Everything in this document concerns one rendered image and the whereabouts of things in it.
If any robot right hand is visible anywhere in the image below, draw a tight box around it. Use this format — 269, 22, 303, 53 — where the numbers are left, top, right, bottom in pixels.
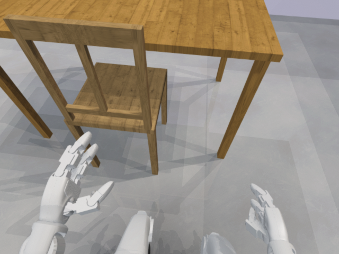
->
246, 183, 289, 245

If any robot thigh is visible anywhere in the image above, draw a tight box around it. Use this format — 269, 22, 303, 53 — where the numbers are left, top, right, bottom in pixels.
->
114, 214, 154, 254
200, 234, 237, 254

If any robot left thigh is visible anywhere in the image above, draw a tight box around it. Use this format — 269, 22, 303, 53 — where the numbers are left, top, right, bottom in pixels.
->
114, 214, 154, 254

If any robot left hand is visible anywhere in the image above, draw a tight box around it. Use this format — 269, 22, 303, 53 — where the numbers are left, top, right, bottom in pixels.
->
39, 131, 114, 224

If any table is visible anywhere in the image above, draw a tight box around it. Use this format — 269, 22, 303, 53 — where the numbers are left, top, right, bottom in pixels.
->
0, 0, 283, 159

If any robot right thigh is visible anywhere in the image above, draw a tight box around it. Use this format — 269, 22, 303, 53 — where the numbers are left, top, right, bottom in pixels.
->
200, 234, 237, 254

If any left robot forearm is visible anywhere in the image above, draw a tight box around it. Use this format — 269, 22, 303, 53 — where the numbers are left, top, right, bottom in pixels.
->
19, 221, 68, 254

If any right robot forearm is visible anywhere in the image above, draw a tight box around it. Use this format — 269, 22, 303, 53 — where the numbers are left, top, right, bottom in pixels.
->
267, 240, 296, 254

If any chair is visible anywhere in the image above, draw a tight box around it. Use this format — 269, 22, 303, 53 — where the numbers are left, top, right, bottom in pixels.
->
3, 14, 167, 175

